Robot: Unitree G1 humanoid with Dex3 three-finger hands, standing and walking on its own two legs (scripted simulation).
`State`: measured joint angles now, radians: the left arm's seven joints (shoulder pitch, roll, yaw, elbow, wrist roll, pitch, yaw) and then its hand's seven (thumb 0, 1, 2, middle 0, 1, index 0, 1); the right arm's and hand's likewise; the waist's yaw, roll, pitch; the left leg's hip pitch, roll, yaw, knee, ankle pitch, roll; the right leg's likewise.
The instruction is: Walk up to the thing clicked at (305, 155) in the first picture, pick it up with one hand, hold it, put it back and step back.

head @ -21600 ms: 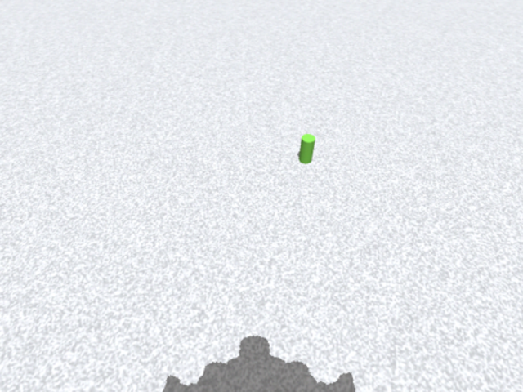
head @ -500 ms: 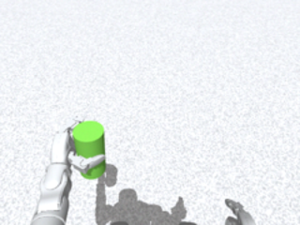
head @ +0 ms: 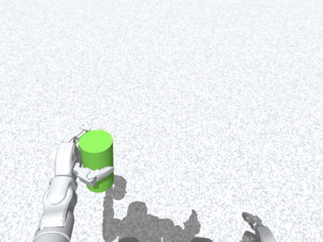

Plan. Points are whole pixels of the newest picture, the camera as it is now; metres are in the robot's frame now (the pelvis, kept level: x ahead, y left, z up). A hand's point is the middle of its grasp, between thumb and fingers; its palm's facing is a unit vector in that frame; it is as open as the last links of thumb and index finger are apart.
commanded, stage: hold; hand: left
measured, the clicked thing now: (98, 162) +0.30 +0.16 +0.02
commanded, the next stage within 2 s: crouch in 0.32 s
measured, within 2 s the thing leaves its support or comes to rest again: neither
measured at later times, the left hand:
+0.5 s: hand (94, 155) +0.31 +0.17 +0.04, palm faces +0.03 -1.00 -0.03, open 11.0 cm
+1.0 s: hand (107, 177) +0.33 +0.18 -0.15, palm faces +0.04 -1.00 -0.04, open 11.0 cm
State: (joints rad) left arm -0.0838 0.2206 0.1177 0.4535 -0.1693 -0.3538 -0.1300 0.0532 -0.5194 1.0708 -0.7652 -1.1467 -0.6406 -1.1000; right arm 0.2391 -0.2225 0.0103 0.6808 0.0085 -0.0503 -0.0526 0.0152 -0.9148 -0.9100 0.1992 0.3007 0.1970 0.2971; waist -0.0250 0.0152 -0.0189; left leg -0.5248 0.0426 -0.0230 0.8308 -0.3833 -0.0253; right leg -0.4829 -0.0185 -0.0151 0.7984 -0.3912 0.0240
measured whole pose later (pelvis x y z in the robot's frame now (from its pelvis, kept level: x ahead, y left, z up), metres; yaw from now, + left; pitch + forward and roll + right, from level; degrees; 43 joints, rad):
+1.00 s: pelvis -0.02 +0.00 -0.12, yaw -1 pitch +25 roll -3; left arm -0.29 0.26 0.25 0.84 -0.14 -0.72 -0.18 0.05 -0.52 1.06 -0.78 -1.12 -0.66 -1.08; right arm 0.18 -0.25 -0.01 0.70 -0.06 -0.08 0.02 0.01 -0.90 -0.91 0.20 0.30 0.20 0.30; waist -0.08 -0.01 -0.16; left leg -1.31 0.04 -0.07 1.46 -0.58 -0.03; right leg -1.26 -0.01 -0.02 1.42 -0.60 0.02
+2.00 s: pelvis -0.08 +0.00 -0.41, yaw -7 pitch +28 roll -6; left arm -0.57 0.44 0.51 1.09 -0.08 -0.79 -0.17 0.04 -0.51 1.06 -0.78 -1.11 -0.66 -1.07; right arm 0.07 -0.28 0.10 0.76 -0.15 0.00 0.10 0.01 -0.92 -0.92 0.20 0.30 0.20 0.30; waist -0.16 -0.05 -0.03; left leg -2.24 0.01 -0.19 2.42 -0.68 -0.07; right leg -2.17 0.03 -0.05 2.36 -0.68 0.04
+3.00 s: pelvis -0.08 +0.02 -0.45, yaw -12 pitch +18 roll -13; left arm -0.57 0.66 0.53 1.23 -0.08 -0.95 -0.08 0.03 -0.51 1.05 -0.78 -1.10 -0.66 -1.06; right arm -0.11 -0.35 0.33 0.66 -0.29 0.02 0.14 0.01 -0.94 -0.92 0.20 0.30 0.20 0.30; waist -0.22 -0.18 0.21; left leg -2.25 -0.01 -0.33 2.61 -0.70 -0.06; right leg -2.12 0.07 -0.15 2.44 -0.67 0.07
